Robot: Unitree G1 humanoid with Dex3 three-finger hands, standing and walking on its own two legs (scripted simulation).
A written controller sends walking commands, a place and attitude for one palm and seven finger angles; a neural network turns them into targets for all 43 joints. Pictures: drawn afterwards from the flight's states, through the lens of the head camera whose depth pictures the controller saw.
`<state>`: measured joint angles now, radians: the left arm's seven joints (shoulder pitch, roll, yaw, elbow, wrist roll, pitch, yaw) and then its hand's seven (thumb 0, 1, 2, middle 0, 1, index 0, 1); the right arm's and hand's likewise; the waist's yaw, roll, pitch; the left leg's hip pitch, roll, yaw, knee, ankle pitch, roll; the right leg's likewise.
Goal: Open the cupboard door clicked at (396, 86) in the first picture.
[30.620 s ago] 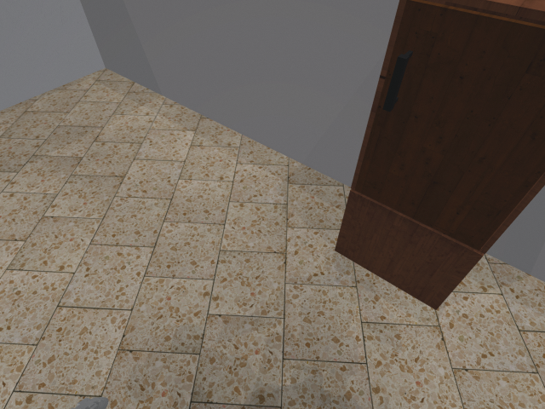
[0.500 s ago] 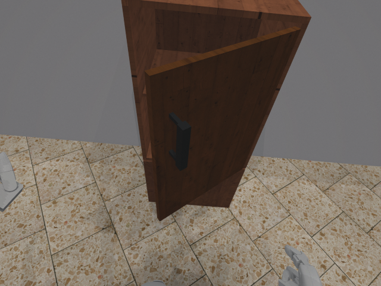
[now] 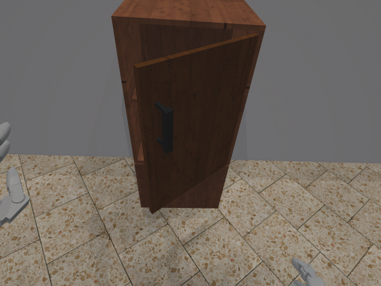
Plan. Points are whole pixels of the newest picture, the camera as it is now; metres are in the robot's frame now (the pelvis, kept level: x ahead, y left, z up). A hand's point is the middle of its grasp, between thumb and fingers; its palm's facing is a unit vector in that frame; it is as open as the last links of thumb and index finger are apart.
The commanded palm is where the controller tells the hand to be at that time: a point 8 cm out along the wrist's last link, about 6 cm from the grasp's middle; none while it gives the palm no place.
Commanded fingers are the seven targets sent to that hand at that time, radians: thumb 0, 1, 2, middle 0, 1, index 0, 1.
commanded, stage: stop stepping back and stand still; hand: left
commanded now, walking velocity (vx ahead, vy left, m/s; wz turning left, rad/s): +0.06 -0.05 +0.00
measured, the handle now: (163, 127) +0.48 +0.10 +0.09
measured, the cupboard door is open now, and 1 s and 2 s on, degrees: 39 39 39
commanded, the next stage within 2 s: let the arm hang, fingers relaxed in 1.68 s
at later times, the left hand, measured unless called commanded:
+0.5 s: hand out of the picture +0.14 +0.29 +0.18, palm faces +0.48 -0.82 -0.31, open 7.4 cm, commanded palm +0.07 +0.32 +0.19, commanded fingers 0.00 0.90 0.90 -0.20 -0.30 -0.20 -0.30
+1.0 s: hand out of the picture +0.13 +0.30 +0.18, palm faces +0.39 -0.81 -0.43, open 7.4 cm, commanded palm +0.06 +0.35 +0.19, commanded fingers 0.00 0.90 0.90 -0.20 -0.30 -0.20 -0.30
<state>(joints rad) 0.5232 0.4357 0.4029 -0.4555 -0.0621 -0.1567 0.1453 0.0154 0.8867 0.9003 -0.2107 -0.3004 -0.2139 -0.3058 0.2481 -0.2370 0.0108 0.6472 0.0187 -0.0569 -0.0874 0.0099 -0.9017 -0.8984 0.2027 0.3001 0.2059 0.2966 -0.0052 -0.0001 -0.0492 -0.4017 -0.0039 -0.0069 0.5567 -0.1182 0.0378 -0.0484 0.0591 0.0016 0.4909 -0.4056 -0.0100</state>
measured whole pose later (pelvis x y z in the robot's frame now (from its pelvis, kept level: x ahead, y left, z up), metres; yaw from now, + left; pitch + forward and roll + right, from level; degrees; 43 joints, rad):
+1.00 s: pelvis -0.08 +0.06 +0.01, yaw -2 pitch -2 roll +1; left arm 0.52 0.40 0.39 -0.49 -0.03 -0.19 0.16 0.02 0.89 0.90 -0.21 -0.30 -0.21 -0.30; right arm 0.22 -0.24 -0.02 0.65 0.01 -0.11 -0.08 0.01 -0.90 -0.90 0.20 0.30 0.20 0.30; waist 0.00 -0.03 0.03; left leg -0.21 0.04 0.05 0.51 -0.27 -0.02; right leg -0.16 0.03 -0.05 0.52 -0.33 -0.05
